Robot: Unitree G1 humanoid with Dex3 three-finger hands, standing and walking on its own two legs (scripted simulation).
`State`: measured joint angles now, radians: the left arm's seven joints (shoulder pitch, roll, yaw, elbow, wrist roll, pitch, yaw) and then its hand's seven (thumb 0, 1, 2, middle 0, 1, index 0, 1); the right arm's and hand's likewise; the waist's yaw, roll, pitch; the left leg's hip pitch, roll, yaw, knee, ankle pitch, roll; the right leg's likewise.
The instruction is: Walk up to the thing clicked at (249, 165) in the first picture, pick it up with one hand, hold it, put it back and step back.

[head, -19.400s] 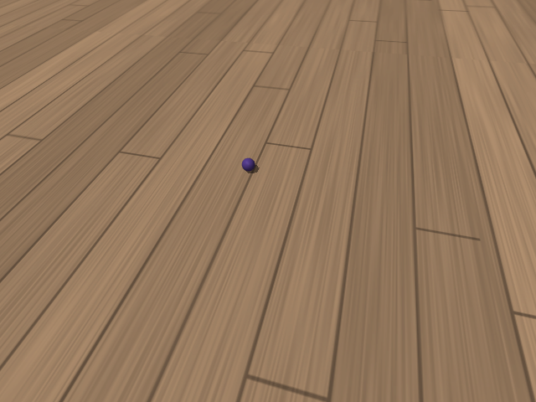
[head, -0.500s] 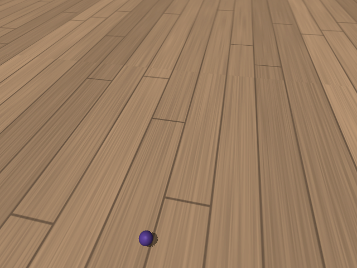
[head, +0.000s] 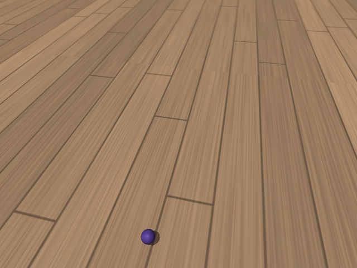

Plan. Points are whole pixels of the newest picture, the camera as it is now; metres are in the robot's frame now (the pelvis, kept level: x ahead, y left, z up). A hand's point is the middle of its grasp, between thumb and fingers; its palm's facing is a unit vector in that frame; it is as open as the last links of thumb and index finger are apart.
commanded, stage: stand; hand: left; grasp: from above
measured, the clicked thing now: (148, 236) +0.45 +0.21 -0.75
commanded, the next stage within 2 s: rise first in 0.84 s
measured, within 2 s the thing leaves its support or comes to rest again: neither
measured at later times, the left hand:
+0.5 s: hand out of the picture +0.07 +0.25 -0.16, palm faces -0.04 -0.94 -0.34, open 7.4 cm
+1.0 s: hand out of the picture +0.09 +0.25 -0.15, palm faces +0.01 -0.94 -0.34, open 7.5 cm
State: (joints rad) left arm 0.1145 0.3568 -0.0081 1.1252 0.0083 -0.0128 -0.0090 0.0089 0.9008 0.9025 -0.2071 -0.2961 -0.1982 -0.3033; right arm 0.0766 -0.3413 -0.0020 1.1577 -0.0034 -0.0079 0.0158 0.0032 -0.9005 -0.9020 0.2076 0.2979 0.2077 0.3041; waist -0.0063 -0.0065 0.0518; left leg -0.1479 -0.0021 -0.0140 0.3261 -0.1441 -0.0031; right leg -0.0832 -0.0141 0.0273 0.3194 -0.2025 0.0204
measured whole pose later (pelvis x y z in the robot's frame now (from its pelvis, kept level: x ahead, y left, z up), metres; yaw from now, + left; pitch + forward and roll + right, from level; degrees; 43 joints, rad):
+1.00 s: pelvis +0.00 +0.00 +0.00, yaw +1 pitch -1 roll +0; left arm 0.13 0.34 0.01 1.06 -0.01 -0.02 0.00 0.01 0.88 0.91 -0.21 -0.32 -0.19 -0.33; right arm 0.13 -0.35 0.01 1.05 0.03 -0.01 -0.01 0.00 -0.91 -0.91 0.21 0.30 0.21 0.30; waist -0.01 0.00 0.04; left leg -0.18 0.00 -0.03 0.37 -0.17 -0.01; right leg -0.11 -0.01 0.02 0.36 -0.23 0.01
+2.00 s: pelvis +0.00 +0.00 -0.12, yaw +0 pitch +21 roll -3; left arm 0.33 0.32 0.09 0.31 0.28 0.24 0.02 0.00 -0.50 0.96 -0.07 -1.05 -0.07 -1.05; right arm 0.19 -0.23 -0.02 0.51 0.01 -0.13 0.00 0.01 -0.89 -0.90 0.21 0.30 0.21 0.30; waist -0.03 0.02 -0.16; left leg -1.08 0.01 -0.06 1.27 -0.56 0.00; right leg -0.98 0.02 -0.01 1.23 -0.62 0.02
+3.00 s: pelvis -0.10 +0.00 -0.39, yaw -7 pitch +33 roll -6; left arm -0.68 0.62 0.07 1.15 1.11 -0.20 0.29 0.00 -0.54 1.04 -0.08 -1.01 -0.07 -1.02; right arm 0.15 -0.25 -0.02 0.77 -0.07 -0.04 0.08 0.00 -0.89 -0.90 0.21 0.30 0.21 0.30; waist -0.10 0.00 -0.12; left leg -2.16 0.02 -0.13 2.20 -0.61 -0.02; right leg -2.05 0.08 -0.06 2.18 -0.71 0.03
